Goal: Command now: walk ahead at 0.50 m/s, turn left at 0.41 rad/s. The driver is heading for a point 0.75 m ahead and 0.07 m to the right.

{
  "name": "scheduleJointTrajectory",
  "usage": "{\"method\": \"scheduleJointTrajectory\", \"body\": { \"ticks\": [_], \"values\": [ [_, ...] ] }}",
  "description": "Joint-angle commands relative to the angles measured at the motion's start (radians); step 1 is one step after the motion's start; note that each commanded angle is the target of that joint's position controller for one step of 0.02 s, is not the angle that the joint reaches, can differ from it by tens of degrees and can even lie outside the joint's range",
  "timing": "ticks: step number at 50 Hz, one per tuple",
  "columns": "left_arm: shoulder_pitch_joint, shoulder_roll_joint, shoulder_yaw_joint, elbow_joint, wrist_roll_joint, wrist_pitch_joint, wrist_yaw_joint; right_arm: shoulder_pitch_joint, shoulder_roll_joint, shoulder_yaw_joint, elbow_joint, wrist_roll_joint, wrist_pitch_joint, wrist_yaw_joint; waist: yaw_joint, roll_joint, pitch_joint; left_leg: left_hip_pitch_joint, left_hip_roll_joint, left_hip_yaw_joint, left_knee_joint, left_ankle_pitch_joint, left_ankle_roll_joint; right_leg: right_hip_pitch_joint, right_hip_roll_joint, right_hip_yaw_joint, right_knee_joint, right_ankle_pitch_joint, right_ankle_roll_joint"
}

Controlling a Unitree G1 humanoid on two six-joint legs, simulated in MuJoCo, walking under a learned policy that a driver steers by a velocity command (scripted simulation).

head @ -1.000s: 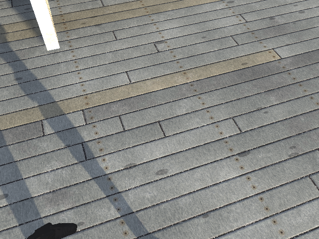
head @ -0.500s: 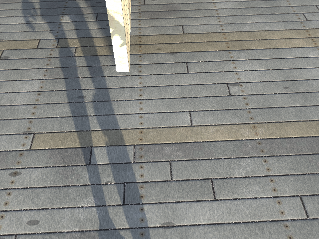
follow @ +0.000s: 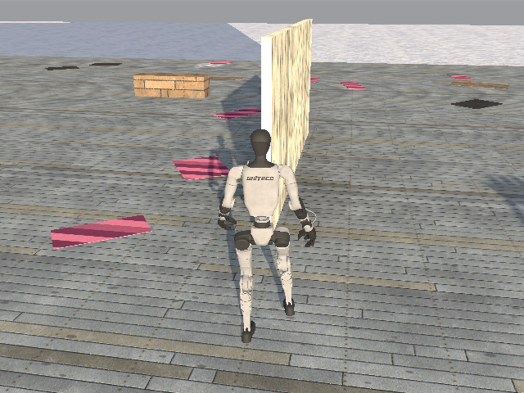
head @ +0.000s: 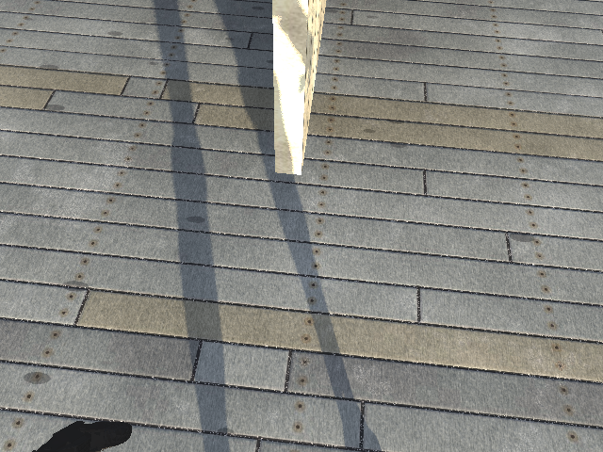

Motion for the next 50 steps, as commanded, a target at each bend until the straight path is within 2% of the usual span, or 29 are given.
{"method": "scheduleJointTrajectory", "body": {
  "ticks": [1,4,5,6,7,8,9,11,12,14,17,20,22,25,27,29,30,31,32,33,35,36,39,43,45,46,47,48,50],
  "values": [
    [-0.070,0.086,0.021,-0.074,-0.009,-0.023,-0.013,0.036,-0.147,-0.039,-0.036,0.005,-0.011,-0.007,-0.007,0.122,-0.044,-0.055,0.243,-0.174,-0.067,0.131,0.144,0.161,0.043,-0.035,-0.087,0.074,-0.018],
    [-0.022,0.114,0.037,-0.070,-0.008,-0.033,-0.017,0.030,-0.147,-0.039,-0.026,-0.003,-0.008,-0.005,0.033,0.154,-0.035,0.009,0.276,-0.226,0.012,0.169,0.117,0.219,0.048,-0.051,-0.134,-0.039,-0.071],
    [0.046,0.129,0.048,-0.051,-0.003,-0.035,-0.013,0.026,-0.131,-0.033,-0.028,-0.006,-0.006,-0.003,0.069,0.153,-0.059,0.010,0.245,-0.213,0.079,0.251,0.099,0.314,0.061,-0.072,-0.163,-0.059,-0.097],
    [0.158,0.165,0.062,-0.035,0.009,-0.040,-0.007,0.025,-0.090,-0.017,-0.036,-0.011,-0.008,-0.001,0.122,0.116,-0.152,-0.032,0.193,-0.162,0.257,0.276,0.066,0.492,-0.014,-0.008,-0.150,-0.054,-0.146],
    [0.288,0.252,0.084,-0.016,0.023,-0.039,-0.004,0.119,-0.040,0.001,-0.051,-0.004,-0.018,-0.003,0.128,-0.078,-0.302,-0.301,0.070,-0.044,0.590,0.083,-0.007,0.837,-0.208,0.305,-0.157,-0.134,-0.280],
    [0.376,0.245,0.090,0.032,-0.003,-0.025,-0.016,0.163,-0.046,0.007,-0.050,0.010,-0.026,-0.006,0.137,-0.295,-0.343,-0.536,0.020,-0.012,0.828,-0.329,-0.044,0.949,-0.324,0.672,-0.308,-0.422,-0.370],
    [0.341,0.169,0.067,0.023,-0.020,-0.022,-0.018,0.090,-0.129,-0.012,-0.050,0.019,-0.028,-0.005,0.155,-0.162,-0.213,-0.638,0.071,-0.060,0.919,-0.292,-0.038,0.868,-0.306,0.649,-0.347,-0.586,-0.336],
    [0.238,0.117,0.045,0.009,-0.002,-0.008,-0.015,-0.062,-0.129,-0.012,-0.085,-0.003,-0.030,-0.002,0.133,-0.030,-0.047,-0.636,0.147,0.010,0.872,-0.149,-0.031,0.638,-0.225,0.403,-0.376,-0.434,-0.290],
    [0.209,0.097,0.037,0.009,0.005,-0.009,-0.013,-0.071,-0.118,-0.015,-0.088,-0.012,-0.030,0.000,0.107,-0.045,-0.027,-0.597,0.183,0.014,0.809,-0.097,-0.032,0.568,-0.197,0.341,-0.394,-0.338,-0.286],
    [0.194,0.081,0.030,0.016,0.004,-0.012,-0.012,-0.042,-0.084,-0.011,-0.074,-0.009,-0.026,0.006,0.080,-0.078,-0.031,-0.520,0.204,0.038,0.737,-0.056,-0.041,0.503,-0.146,0.238,-0.428,-0.205,-0.279],
    [0.218,0.123,0.041,0.039,-0.009,-0.015,-0.006,-0.095,-0.052,0.002,-0.093,-0.016,-0.025,0.005,0.086,-0.063,-0.017,-0.540,0.219,0.065,0.592,0.021,-0.067,0.492,-0.149,0.154,-0.468,-0.053,-0.306],
    [0.233,0.137,0.043,0.064,-0.009,-0.002,0.002,-0.181,-0.025,0.013,-0.106,-0.022,-0.034,0.009,0.107,-0.040,-0.007,-0.487,0.198,0.097,0.387,0.170,-0.080,0.492,-0.111,0.037,-0.451,0.199,-0.275],
    [0.268,0.145,0.043,0.087,-0.013,0.009,0.008,-0.223,-0.014,0.017,-0.109,-0.021,-0.042,0.017,0.127,-0.046,-0.028,-0.399,0.161,0.126,0.277,0.281,-0.083,0.490,-0.087,-0.027,-0.416,0.323,-0.249],
    [0.306,0.144,0.039,0.119,-0.019,0.026,0.012,-0.272,-0.024,0.012,-0.121,-0.016,-0.045,0.030,0.138,-0.059,-0.040,-0.345,0.130,0.117,0.189,0.333,-0.065,0.539,-0.101,-0.024,-0.359,0.329,-0.230],
    [0.288,0.155,0.042,0.125,-0.022,0.036,0.016,-0.261,-0.050,0.002,-0.122,-0.022,-0.047,0.036,0.112,-0.068,-0.053,-0.301,0.122,0.104,0.138,0.293,-0.037,0.575,-0.119,0.000,-0.294,0.327,-0.209],
    [0.260,0.149,0.040,0.124,-0.022,0.040,0.020,-0.136,-0.089,-0.017,-0.077,-0.038,-0.051,0.030,0.042,-0.043,-0.116,-0.104,0.102,0.125,0.045,0.397,0.003,0.559,-0.070,-0.019,-0.140,0.375,-0.166],
    [0.277,0.113,0.026,0.110,-0.002,0.033,0.020,-0.054,-0.154,-0.031,-0.066,-0.050,-0.052,0.020,0.019,0.037,-0.213,0.101,0.221,0.031,0.097,0.777,0.052,0.463,-0.013,-0.056,0.028,0.209,-0.120],
    [0.415,0.024,-0.006,0.122,0.015,0.024,0.015,-0.014,-0.169,-0.023,-0.072,-0.077,-0.039,0.011,0.054,0.229,-0.355,0.409,0.470,-0.228,0.171,1.111,0.231,0.202,0.081,-0.081,0.332,-0.315,-0.046],
    [0.452,0.053,-0.006,0.150,-0.001,0.031,0.008,0.015,-0.090,-0.004,-0.048,-0.049,-0.024,0.016,0.040,0.269,-0.462,0.415,0.520,-0.334,0.140,1.061,0.296,0.166,0.083,-0.003,0.457,-0.701,-0.021],
    [0.399,0.123,0.014,0.145,-0.017,0.044,0.005,-0.035,-0.071,0.005,-0.049,-0.029,-0.013,0.022,0.039,0.190,-0.372,0.316,0.465,-0.280,0.103,0.847,0.256,0.124,0.045,0.015,0.509,-0.710,-0.011],
    [0.287,0.108,0.019,0.128,-0.015,0.081,0.023,-0.168,-0.060,0.013,-0.052,-0.027,-0.004,0.025,0.071,0.104,-0.191,0.077,0.395,-0.193,0.011,0.526,0.187,0.096,0.001,-0.018,0.443,-0.625,0.004],
    [0.282,0.103,0.022,0.128,-0.007,0.101,0.033,-0.220,-0.066,0.012,-0.053,-0.034,-0.001,0.024,0.099,0.121,-0.151,-0.051,0.366,-0.154,-0.039,0.411,0.163,0.169,-0.016,-0.022,0.370,-0.572,0.010],
    [0.319,0.052,0.012,0.156,0.004,0.124,0.048,-0.276,-0.072,0.005,-0.038,-0.051,0.006,0.019,0.127,0.179,-0.140,-0.216,0.297,-0.052,-0.094,0.266,0.147,0.360,0.009,-0.069,0.193,-0.432,0.013],
    [0.281,0.042,0.012,0.166,0.016,0.120,0.043,-0.274,-0.050,0.014,0.003,-0.036,0.015,0.007,0.127,0.152,-0.128,-0.270,0.262,-0.026,-0.097,-0.098,0.097,0.508,0.030,-0.096,-0.048,-0.184,-0.028],
    [0.240,0.071,0.013,0.141,0.034,0.117,0.043,-0.221,-0.018,0.027,0.041,-0.040,0.017,0.007,0.113,0.103,-0.059,-0.310,0.210,-0.014,-0.079,-0.289,0.008,0.518,-0.024,-0.031,-0.169,-0.165,-0.068],
    [0.205,0.142,0.029,0.135,0.020,0.117,0.050,-0.180,-0.032,0.020,0.047,-0.041,0.017,0.007,0.062,0.002,-0.008,-0.289,0.156,0.029,-0.052,-0.265,-0.029,0.428,-0.050,-0.013,-0.187,-0.293,-0.098],
    [0.189,0.125,0.031,0.149,0.013,0.112,0.048,-0.195,-0.038,0.019,0.053,-0.040,0.020,0.000,0.067,-0.060,0.013,-0.187,0.124,0.076,-0.004,-0.174,-0.051,0.296,-0.029,-0.011,-0.228,-0.466,-0.109],
    [0.174,0.085,0.020,0.152,0.018,0.102,0.046,-0.202,-0.043,0.016,0.058,-0.037,0.022,-0.006,0.065,-0.074,0.021,-0.125,0.125,0.082,0.032,-0.110,-0.053,0.246,-0.022,-0.010,-0.260,-0.495,-0.095],
    [0.155,0.056,0.010,0.160,0.017,0.082,0.043,-0.181,-0.036,0.015,0.082,-0.036,0.028,-0.015,0.058,-0.083,0.010,-0.085,0.130,0.083,0.056,-0.024,-0.040,0.256,-0.014,-0.019,-0.264,-0.406,-0.069]
  ]
}}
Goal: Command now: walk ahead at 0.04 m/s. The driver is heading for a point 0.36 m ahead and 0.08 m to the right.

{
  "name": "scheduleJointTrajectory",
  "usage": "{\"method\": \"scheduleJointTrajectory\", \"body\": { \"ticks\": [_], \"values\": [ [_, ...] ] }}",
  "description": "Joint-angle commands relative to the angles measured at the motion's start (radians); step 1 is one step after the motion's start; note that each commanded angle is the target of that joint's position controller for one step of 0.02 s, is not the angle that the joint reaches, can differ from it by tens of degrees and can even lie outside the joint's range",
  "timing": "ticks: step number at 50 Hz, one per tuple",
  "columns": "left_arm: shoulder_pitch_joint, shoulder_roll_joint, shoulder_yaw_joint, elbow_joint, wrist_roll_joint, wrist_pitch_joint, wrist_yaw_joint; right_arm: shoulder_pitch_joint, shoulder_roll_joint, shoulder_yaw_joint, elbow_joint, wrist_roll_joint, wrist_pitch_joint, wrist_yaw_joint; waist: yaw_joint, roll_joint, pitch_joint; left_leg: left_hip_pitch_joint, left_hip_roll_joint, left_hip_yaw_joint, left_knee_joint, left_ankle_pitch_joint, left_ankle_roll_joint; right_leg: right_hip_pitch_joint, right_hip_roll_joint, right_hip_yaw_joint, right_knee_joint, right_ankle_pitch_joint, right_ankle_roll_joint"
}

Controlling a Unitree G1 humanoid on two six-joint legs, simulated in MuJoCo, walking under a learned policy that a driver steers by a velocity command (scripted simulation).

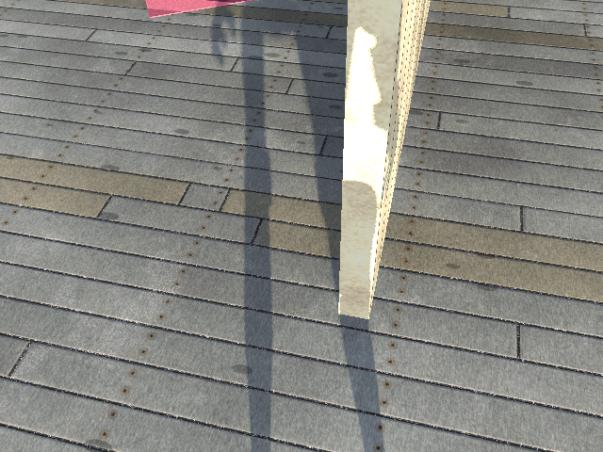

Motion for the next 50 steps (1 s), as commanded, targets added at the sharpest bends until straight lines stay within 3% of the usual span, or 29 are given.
{"method": "scheduleJointTrajectory", "body": {
  "ticks": [1,8,16,20,21,22,24,25,27,28,30,31,32,33,34,35,36,38,39,40,43,45,46,48,50],
  "values": [
    [-0.020,0.100,0.018,-0.029,-0.005,-0.035,-0.001,-0.011,-0.102,-0.028,-0.032,0.000,-0.007,-0.014,-0.011,-0.113,0.020,0.081,0.047,-0.055,-0.065,-0.057,0.016,-0.083,-0.036,0.050,-0.188,-0.065,-0.034],
    [0.013,0.106,0.016,0.020,-0.017,-0.039,0.001,-0.006,-0.103,-0.032,0.040,0.013,-0.007,-0.015,0.009,-0.031,-0.035,0.124,0.056,-0.050,-0.038,0.150,0.013,0.021,-0.017,0.023,-0.132,0.171,-0.043],
    [0.005,0.094,0.013,0.066,-0.020,-0.030,-0.001,-0.003,-0.113,-0.034,0.118,0.018,0.010,-0.029,0.005,-0.012,-0.025,0.157,0.060,-0.049,-0.037,0.198,0.007,0.045,-0.003,0.006,-0.140,0.239,-0.047],
    [0.004,0.088,0.012,0.088,-0.019,-0.028,-0.002,-0.009,-0.116,-0.034,0.149,0.018,0.016,-0.034,0.003,-0.017,-0.016,0.163,0.061,-0.048,-0.043,0.190,0.005,0.049,0.003,0.000,-0.152,0.234,-0.047],
    [0.025,0.080,0.011,0.104,-0.020,-0.026,-0.001,0.007,-0.105,-0.031,0.166,0.019,0.017,-0.034,0.004,-0.022,-0.036,0.171,0.046,-0.031,-0.042,0.094,0.005,0.060,0.011,-0.008,-0.164,0.133,-0.051],
    [0.034,0.089,0.015,0.113,-0.025,-0.022,0.000,0.009,-0.105,-0.032,0.175,0.023,0.019,-0.034,0.005,-0.038,-0.017,0.147,0.021,-0.004,-0.021,-0.063,0.008,0.046,0.016,-0.003,-0.177,-0.025,-0.066],
    [0.034,0.129,0.028,0.108,-0.035,-0.020,0.005,-0.012,-0.111,-0.036,0.173,0.029,0.013,-0.033,0.014,-0.094,0.068,0.018,-0.013,0.030,0.048,-0.336,0.017,0.002,-0.035,0.088,-0.236,-0.371,-0.125],
    [0.060,0.148,0.035,0.108,-0.040,-0.026,0.006,-0.040,-0.106,-0.035,0.162,0.031,-0.001,-0.029,0.030,-0.127,0.109,-0.059,-0.014,0.041,0.106,-0.348,0.019,0.008,-0.097,0.177,-0.290,-0.475,-0.161],
    [0.089,0.193,0.053,0.118,-0.049,-0.048,0.006,-0.069,-0.082,-0.031,0.144,0.041,-0.035,-0.014,0.037,-0.207,0.169,-0.161,0.023,0.034,0.248,-0.256,0.036,0.028,-0.254,0.382,-0.386,-0.531,-0.246],
    [0.080,0.183,0.053,0.115,-0.049,-0.059,0.005,-0.071,-0.081,-0.031,0.142,0.045,-0.051,-0.005,0.029,-0.197,0.184,-0.174,0.047,0.014,0.262,-0.256,0.051,0.026,-0.278,0.404,-0.388,-0.474,-0.258],
    [0.019,0.164,0.050,0.095,-0.054,-0.068,-0.004,-0.006,-0.074,-0.034,0.167,0.052,-0.071,0.008,-0.025,-0.168,0.168,-0.049,0.050,0.032,0.110,-0.247,0.078,-0.008,-0.232,0.299,-0.334,-0.352,-0.216],
    [-0.025,0.157,0.048,0.081,-0.057,-0.067,-0.009,0.088,-0.079,-0.042,0.210,0.053,-0.075,0.010,-0.070,-0.146,0.140,0.136,0.021,0.053,0.006,-0.171,0.079,-0.095,-0.170,0.213,-0.277,-0.284,-0.179],
    [-0.042,0.145,0.046,0.067,-0.051,-0.063,-0.010,0.167,-0.121,-0.059,0.239,0.046,-0.078,0.007,-0.099,-0.090,0.109,0.278,0.034,0.000,-0.033,-0.106,0.070,-0.164,-0.094,0.115,-0.151,-0.151,-0.137],
    [-0.061,0.076,0.027,0.041,-0.043,-0.068,-0.011,0.291,-0.211,-0.085,0.260,0.043,-0.085,0.002,-0.138,0.148,0.059,0.425,0.218,-0.312,-0.196,-0.254,0.141,-0.318,0.035,-0.037,0.184,-0.073,-0.066],
    [-0.077,0.062,0.025,0.006,-0.051,-0.082,-0.003,0.407,-0.268,-0.094,0.285,0.032,-0.101,0.017,-0.166,0.309,0.000,0.509,0.411,-0.685,-0.333,-0.311,0.261,-0.464,0.107,-0.002,0.460,-0.271,-0.053],
    [-0.070,0.106,0.040,0.014,-0.075,-0.093,-0.005,0.331,-0.186,-0.066,0.268,0.019,-0.119,0.014,-0.117,0.153,0.051,0.478,0.433,-0.652,-0.313,-0.311,0.254,-0.539,0.055,0.118,0.616,-0.261,-0.082],
    [-0.045,0.108,0.042,0.028,-0.088,-0.102,-0.015,0.259,-0.136,-0.052,0.241,0.022,-0.128,0.012,-0.080,0.111,0.084,0.451,0.395,-0.517,-0.310,-0.256,0.205,-0.558,0.018,0.144,0.643,-0.158,-0.112],
    [-0.046,0.108,0.054,0.050,-0.070,-0.102,-0.019,0.180,-0.089,-0.033,0.215,0.024,-0.127,0.013,-0.048,0.069,0.094,0.426,0.308,-0.273,-0.322,-0.017,0.112,-0.535,-0.024,0.130,0.563,0.009,-0.136],
    [-0.039,0.090,0.056,0.052,-0.066,-0.096,-0.025,0.186,-0.087,-0.029,0.219,0.016,-0.122,0.011,-0.039,0.113,0.081,0.393,0.286,-0.184,-0.318,0.092,0.094,-0.483,-0.041,0.112,0.526,0.059,-0.130],
    [-0.029,0.075,0.055,0.059,-0.061,-0.088,-0.034,0.207,-0.074,-0.024,0.221,0.010,-0.119,0.008,-0.041,0.101,0.068,0.392,0.262,-0.115,-0.311,0.211,0.087,-0.461,-0.037,0.088,0.516,0.087,-0.118],
    [-0.114,0.030,0.042,0.012,-0.047,-0.074,-0.039,0.202,-0.120,-0.021,0.222,0.002,-0.104,-0.009,-0.027,0.055,0.104,0.294,0.247,-0.017,-0.320,0.506,0.114,-0.423,-0.016,0.010,0.369,0.137,-0.070],
    [-0.197,-0.001,0.024,-0.025,-0.037,-0.073,-0.042,0.181,-0.143,-0.017,0.214,0.006,-0.091,-0.020,-0.036,0.059,0.109,0.206,0.209,0.059,-0.316,0.577,0.107,-0.311,-0.004,-0.064,0.185,0.210,-0.056],
    [-0.237,-0.013,0.016,-0.040,-0.037,-0.071,-0.047,0.221,-0.146,-0.017,0.232,0.010,-0.082,-0.021,-0.049,0.068,0.096,0.202,0.207,0.067,-0.301,0.587,0.117,-0.265,0.009,-0.091,0.137,0.235,-0.051],
    [-0.242,0.011,0.016,-0.048,-0.041,-0.064,-0.056,0.247,-0.161,-0.020,0.248,0.017,-0.071,-0.020,-0.042,0.092,0.079,0.230,0.234,0.062,-0.264,0.630,0.129,-0.213,0.023,-0.094,0.082,0.253,-0.064],
    [-0.172,0.073,0.031,-0.030,-0.043,-0.071,-0.062,0.209,-0.182,-0.026,0.253,0.035,-0.079,-0.011,0.015,0.113,0.041,0.259,0.257,0.054,-0.191,0.723,0.111,-0.139,0.034,-0.067,0.066,0.242,-0.099]
  ]
}}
